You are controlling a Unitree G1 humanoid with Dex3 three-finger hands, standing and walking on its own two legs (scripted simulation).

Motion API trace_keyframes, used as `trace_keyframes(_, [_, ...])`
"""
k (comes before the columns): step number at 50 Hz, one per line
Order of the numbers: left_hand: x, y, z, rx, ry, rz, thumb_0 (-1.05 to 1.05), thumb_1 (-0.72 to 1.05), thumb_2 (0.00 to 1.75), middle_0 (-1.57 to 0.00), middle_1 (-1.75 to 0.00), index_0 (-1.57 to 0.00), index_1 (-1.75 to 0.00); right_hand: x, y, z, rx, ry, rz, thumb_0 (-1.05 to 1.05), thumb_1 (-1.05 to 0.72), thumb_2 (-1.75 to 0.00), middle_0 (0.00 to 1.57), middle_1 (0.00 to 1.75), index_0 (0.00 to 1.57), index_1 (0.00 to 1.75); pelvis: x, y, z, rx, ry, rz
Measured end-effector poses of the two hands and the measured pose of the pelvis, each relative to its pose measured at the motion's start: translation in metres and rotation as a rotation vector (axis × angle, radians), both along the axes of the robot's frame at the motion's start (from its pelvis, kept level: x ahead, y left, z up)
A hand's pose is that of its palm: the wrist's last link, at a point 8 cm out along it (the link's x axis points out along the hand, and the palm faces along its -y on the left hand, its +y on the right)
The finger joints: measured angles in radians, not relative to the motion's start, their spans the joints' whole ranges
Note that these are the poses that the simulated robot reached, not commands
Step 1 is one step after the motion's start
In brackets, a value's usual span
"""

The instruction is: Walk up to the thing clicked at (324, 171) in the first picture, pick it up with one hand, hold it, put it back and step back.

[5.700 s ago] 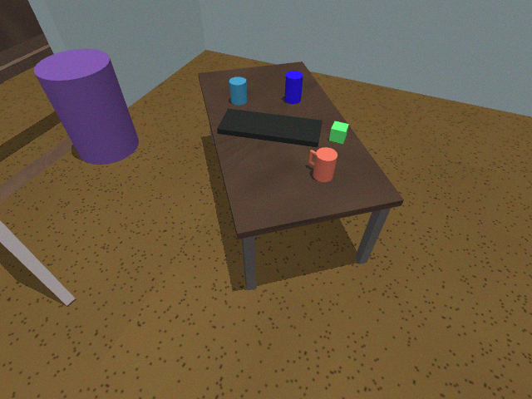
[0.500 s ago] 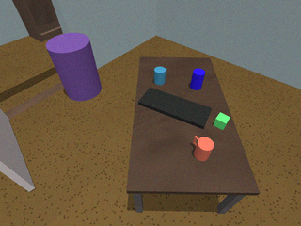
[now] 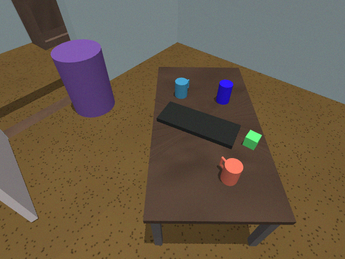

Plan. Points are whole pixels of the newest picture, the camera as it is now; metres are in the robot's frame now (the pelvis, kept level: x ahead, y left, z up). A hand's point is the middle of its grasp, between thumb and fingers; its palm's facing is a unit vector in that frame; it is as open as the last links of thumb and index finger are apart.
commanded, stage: stand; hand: right
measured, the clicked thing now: (228, 169) +0.54 -0.22 -0.30
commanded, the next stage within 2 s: go down in 0.08 s
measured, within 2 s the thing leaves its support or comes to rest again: neither
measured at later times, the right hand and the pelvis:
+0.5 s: hand out of the picture +0.15 -0.25 -0.15, palm faces +0.07 +0.95 -0.30, open 12.9 cm; pelvis -0.01 +0.00 -0.02, yaw -1 degrees
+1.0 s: hand out of the picture +0.14 -0.27 -0.15, palm faces +0.09 +0.94 -0.33, open 17.6 cm; pelvis +0.00 +0.00 -0.04, yaw -1 degrees
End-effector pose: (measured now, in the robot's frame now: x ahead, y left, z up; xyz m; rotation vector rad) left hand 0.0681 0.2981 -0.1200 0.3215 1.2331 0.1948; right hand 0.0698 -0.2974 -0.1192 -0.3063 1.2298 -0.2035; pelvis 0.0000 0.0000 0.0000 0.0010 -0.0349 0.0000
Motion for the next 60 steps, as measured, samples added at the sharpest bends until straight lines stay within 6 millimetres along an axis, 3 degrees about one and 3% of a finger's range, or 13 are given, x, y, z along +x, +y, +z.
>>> trace_keyframes(11, [0.0,-0.001,0.0,-0.002,-0.011,0.015,0.01,0.9,0.89,-0.2,-0.29,-0.19,-0.29,-0.002,0.0,-0.001,0.003,0.0,-0.015,0.01,-0.89,-0.89,0.2,0.29,0.19,0.29,-0.001,-0.001,-0.001,0.0,0.011,0.0])
trace_keyframes(18, [0.059,-0.011,0.004,-0.019,-0.287,0.03,0.01,0.67,0.65,-0.1,-0.15,-0.1,-0.15,0.05,0.008,-0.003,0.014,-0.126,-0.03,0.01,-0.66,-0.66,0.11,0.16,0.1,0.16,-0.019,-0.001,-0.012,0.0,0.093,-0.007])
trace_keyframes(22, [0.076,-0.012,0.012,-0.016,-0.374,0.014,0.01,0.44,0.44,-0.07,-0.1,-0.07,-0.09,0.066,0.005,0.001,0.027,-0.147,-0.043,0.01,-0.44,-0.45,0.09,0.1,0.08,0.1,-0.019,0.001,-0.017,0.003,0.128,-0.009])
trace_keyframes(31, [0.055,-0.01,0.008,-0.012,-0.352,0.02,0.01,-0.08,0.15,-0.06,-0.06,-0.06,-0.05,0.053,-0.008,0.004,0.011,-0.08,-0.038,0.01,0.07,-0.17,0.06,0.06,0.06,0.06,-0.012,0.001,-0.024,0.012,0.152,-0.013])
trace_keyframes(38, [0.059,-0.015,0.008,0.014,-0.405,-0.007,0.0,-0.38,0.07,-0.07,-0.06,-0.06,-0.05,0.052,-0.01,0.002,0.001,-0.121,-0.042,0.0,0.37,-0.09,0.04,0.06,0.04,0.06,-0.011,0.001,-0.031,0.014,0.173,-0.016])
trace_keyframes(47, [0.074,-0.022,0.013,0.032,-0.475,-0.023,0.0,-0.5,0.05,-0.07,-0.05,-0.06,-0.06,0.059,-0.015,0.006,0.001,-0.166,-0.045,0.0,0.53,-0.05,0.03,0.06,0.04,0.06,-0.003,-0.001,-0.039,0.022,0.194,-0.024])
trace_keyframes(60, [0.078,-0.032,0.016,0.027,-0.521,-0.025,0.0,-0.53,0.05,-0.06,-0.05,-0.05,-0.05,0.062,-0.02,0.011,0.011,-0.185,-0.038,0.0,0.59,-0.04,0.03,0.06,0.04,0.06,0.002,-0.004,-0.049,0.029,0.213,-0.027])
